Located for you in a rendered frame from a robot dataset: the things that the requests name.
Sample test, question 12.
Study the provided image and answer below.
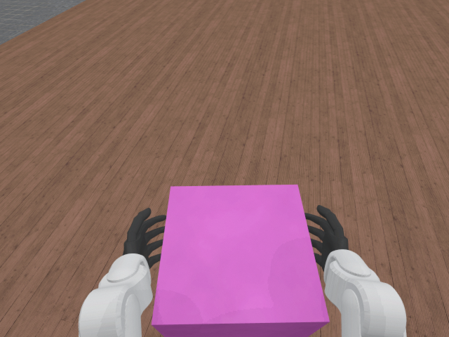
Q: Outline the robot right forearm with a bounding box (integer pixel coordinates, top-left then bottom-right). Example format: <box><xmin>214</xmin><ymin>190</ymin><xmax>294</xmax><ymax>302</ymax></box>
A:
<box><xmin>323</xmin><ymin>249</ymin><xmax>407</xmax><ymax>337</ymax></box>

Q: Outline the robot left hand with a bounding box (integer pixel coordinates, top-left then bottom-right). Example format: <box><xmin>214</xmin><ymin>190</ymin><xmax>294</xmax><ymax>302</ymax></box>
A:
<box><xmin>123</xmin><ymin>208</ymin><xmax>166</xmax><ymax>269</ymax></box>

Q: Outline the carton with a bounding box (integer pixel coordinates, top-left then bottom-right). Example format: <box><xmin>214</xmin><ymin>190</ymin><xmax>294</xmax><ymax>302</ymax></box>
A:
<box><xmin>152</xmin><ymin>185</ymin><xmax>330</xmax><ymax>337</ymax></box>

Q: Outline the robot left forearm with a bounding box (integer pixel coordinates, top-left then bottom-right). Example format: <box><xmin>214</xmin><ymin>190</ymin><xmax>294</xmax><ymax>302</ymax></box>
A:
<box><xmin>79</xmin><ymin>253</ymin><xmax>153</xmax><ymax>337</ymax></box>

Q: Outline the robot right hand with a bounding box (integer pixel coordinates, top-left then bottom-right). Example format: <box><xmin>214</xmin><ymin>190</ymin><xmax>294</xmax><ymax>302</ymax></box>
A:
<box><xmin>304</xmin><ymin>205</ymin><xmax>349</xmax><ymax>271</ymax></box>

